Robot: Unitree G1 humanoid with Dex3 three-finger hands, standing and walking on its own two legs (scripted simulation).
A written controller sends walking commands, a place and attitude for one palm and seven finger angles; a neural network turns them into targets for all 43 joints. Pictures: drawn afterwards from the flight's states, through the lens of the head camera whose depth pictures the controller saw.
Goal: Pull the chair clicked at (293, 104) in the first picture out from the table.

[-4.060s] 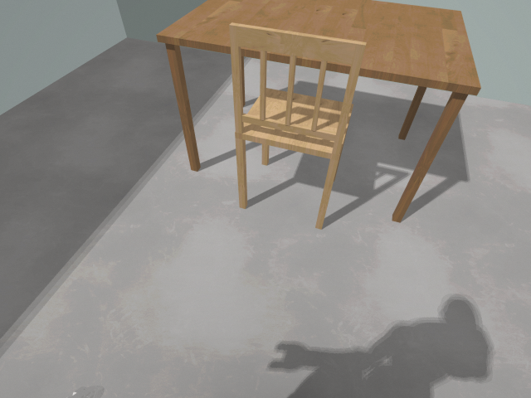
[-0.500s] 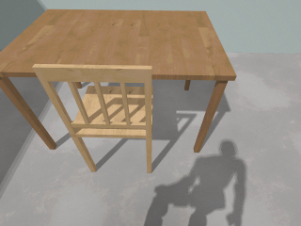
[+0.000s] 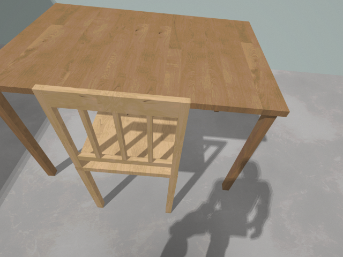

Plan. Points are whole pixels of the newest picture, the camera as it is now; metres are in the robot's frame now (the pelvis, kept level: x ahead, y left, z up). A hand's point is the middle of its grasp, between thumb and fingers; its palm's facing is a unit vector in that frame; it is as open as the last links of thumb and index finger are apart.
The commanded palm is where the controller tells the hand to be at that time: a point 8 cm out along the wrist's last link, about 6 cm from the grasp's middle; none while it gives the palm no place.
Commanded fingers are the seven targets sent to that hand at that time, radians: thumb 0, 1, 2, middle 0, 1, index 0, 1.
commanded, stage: come to a stop and stand still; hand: left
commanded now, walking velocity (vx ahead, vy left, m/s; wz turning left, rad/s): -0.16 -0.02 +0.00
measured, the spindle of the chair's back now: (120, 137) +0.48 +0.21 -0.09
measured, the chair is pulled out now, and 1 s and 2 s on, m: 0.00 0.00 0.00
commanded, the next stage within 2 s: look again from close up in 0.74 s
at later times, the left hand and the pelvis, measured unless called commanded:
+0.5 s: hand out of the picture +0.02 +0.17 -0.17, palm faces +0.09 -0.97 -0.23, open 7.3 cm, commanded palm none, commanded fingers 0.00 0.90 0.90 -0.20 -0.30 -0.20 -0.30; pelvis -0.03 -0.02 +0.00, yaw +1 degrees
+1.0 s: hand out of the picture -0.05 +0.15 -0.18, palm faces +0.03 -0.98 -0.19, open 7.4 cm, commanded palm none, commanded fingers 0.00 0.90 0.90 -0.20 -0.30 -0.20 -0.30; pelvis -0.03 -0.01 -0.01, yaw +1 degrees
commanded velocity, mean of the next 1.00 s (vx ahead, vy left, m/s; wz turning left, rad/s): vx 0.02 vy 0.01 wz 0.00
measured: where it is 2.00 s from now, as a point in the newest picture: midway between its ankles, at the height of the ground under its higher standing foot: outside the picture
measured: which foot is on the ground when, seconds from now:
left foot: down 0.00-0.16, up 0.18-0.50, down 0.52-1.00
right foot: up 0.00-0.10, down 0.12-0.54, up 0.56-0.74, down 0.76-1.00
